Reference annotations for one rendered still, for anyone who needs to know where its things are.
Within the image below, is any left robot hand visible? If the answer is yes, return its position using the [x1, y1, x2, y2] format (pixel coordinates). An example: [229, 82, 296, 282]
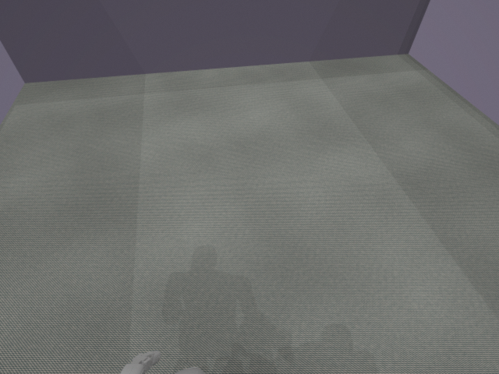
[120, 351, 161, 374]

